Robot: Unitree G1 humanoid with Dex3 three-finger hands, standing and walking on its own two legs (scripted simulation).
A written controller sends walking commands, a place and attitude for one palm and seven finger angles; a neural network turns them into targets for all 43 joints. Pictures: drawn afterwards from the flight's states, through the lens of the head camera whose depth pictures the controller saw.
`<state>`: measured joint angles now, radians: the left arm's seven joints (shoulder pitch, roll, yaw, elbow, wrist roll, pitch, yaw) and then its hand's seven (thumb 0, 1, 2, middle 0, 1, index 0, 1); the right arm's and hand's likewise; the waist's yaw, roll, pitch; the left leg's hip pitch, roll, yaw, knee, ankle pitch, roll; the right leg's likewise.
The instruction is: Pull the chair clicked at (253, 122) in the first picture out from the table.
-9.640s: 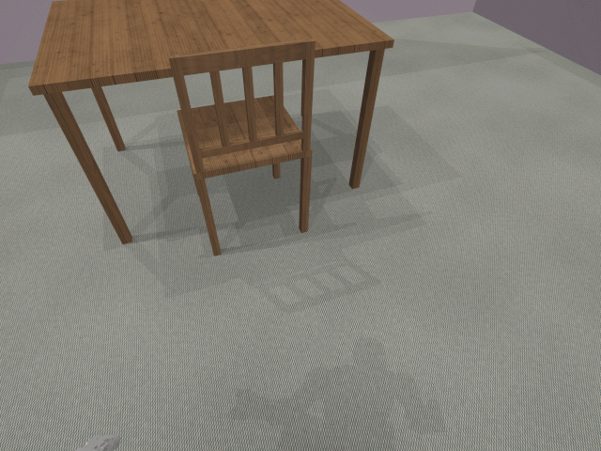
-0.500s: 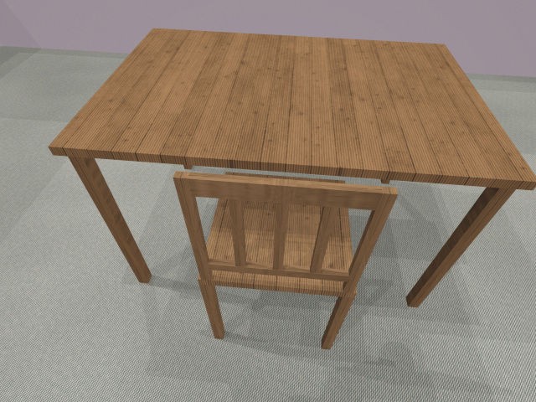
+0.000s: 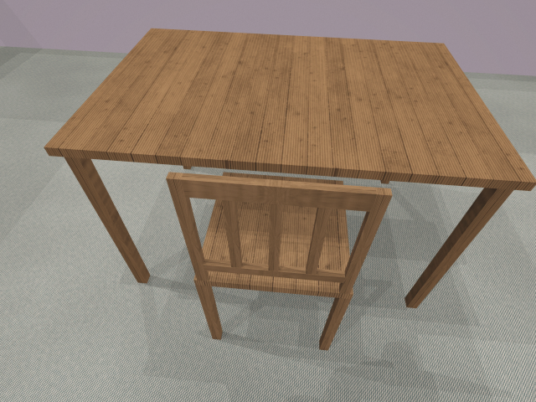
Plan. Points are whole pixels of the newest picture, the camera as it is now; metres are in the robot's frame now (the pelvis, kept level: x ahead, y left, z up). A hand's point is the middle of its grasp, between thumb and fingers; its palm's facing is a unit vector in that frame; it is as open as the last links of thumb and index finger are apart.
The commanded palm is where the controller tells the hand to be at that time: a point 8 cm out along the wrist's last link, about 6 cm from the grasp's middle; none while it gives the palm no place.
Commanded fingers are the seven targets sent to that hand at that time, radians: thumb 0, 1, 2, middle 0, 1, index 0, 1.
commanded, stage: look again from close up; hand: left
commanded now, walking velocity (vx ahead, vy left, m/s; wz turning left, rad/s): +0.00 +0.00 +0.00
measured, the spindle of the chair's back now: (274, 238) +0.47 +0.02 -0.12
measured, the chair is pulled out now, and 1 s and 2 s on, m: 0.00 0.00 0.00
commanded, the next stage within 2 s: none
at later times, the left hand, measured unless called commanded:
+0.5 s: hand out of the picture -0.03 +0.13 -0.18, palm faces +0.06 -0.99 -0.16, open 7.3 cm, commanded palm none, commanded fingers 0.00 0.90 0.90 -0.20 -0.30 -0.20 -0.30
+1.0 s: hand out of the picture -0.04 +0.13 -0.18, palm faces +0.08 -0.98 -0.16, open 7.3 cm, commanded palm none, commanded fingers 0.00 0.90 0.90 -0.20 -0.30 -0.20 -0.30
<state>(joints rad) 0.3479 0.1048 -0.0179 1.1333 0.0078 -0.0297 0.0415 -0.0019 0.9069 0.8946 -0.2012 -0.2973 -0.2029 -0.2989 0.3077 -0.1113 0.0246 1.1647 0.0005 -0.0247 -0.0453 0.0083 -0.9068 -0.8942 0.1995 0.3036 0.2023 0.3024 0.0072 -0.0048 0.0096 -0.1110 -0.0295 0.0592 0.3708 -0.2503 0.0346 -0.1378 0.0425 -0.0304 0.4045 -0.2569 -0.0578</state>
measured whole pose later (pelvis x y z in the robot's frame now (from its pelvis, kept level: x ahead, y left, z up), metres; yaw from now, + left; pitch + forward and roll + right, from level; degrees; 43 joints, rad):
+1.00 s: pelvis +0.00 -0.02 +0.00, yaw +1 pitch -1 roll +1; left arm 0.38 0.10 -0.01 1.14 0.01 -0.03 0.04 0.00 0.91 0.89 -0.20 -0.30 -0.20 -0.30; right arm 0.33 -0.10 0.03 1.16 0.00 -0.02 -0.05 0.01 -0.91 -0.89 0.20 0.30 0.20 0.30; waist 0.01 0.00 0.00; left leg -0.11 0.00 0.04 0.38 -0.26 0.00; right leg -0.12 0.07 -0.05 0.38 -0.25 -0.09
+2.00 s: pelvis +0.00 -0.01 +0.00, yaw +1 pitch +0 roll +1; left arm 0.38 0.10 -0.01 1.14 0.01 -0.03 0.04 0.00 0.91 0.89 -0.20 -0.30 -0.20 -0.30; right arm 0.34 -0.10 0.03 1.16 0.00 -0.02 -0.05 0.01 -0.91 -0.89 0.20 0.30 0.20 0.30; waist 0.01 0.00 0.00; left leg -0.12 -0.01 0.04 0.38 -0.26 0.02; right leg -0.13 0.06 -0.05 0.39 -0.26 -0.07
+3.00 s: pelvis +0.00 -0.02 +0.00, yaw +1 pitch -1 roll +1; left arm 0.39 0.09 -0.01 1.15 0.01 -0.03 0.04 0.00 0.91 0.89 -0.20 -0.30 -0.20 -0.30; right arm 0.35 -0.10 0.03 1.16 0.00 -0.02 -0.05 0.01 -0.91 -0.89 0.20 0.30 0.20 0.30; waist 0.01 0.00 -0.01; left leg -0.11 -0.02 0.03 0.37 -0.25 0.01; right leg -0.12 0.05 -0.05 0.40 -0.26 -0.08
